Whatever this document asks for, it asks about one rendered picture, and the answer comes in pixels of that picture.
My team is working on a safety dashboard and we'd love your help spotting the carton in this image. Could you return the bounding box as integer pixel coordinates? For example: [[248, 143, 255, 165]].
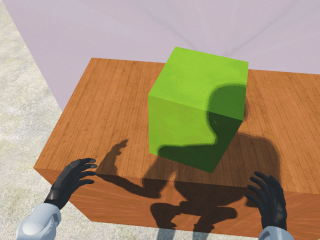
[[148, 46, 249, 173]]

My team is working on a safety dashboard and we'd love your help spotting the right robot hand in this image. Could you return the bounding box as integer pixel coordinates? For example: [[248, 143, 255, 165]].
[[245, 171, 287, 231]]

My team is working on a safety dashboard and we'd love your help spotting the left robot hand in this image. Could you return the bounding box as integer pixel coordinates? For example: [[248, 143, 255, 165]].
[[43, 158, 98, 210]]

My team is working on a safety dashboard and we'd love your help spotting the pedestal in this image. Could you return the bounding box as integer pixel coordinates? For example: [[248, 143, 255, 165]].
[[33, 57, 320, 240]]

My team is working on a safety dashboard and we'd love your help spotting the right robot forearm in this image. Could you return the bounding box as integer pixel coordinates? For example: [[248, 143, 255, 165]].
[[258, 226, 294, 240]]

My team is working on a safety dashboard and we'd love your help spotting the left robot forearm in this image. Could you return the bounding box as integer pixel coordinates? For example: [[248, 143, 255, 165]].
[[15, 203, 62, 240]]

